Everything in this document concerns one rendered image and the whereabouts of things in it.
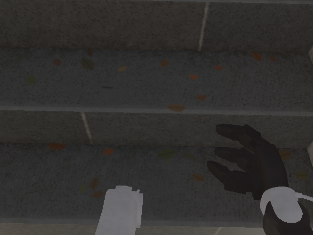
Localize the robot right hand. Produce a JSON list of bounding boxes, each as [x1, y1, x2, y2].
[[206, 123, 291, 201]]

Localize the robot right forearm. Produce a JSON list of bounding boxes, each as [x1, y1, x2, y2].
[[260, 186, 313, 235]]

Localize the robot left thigh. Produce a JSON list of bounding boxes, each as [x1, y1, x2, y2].
[[95, 185, 144, 235]]

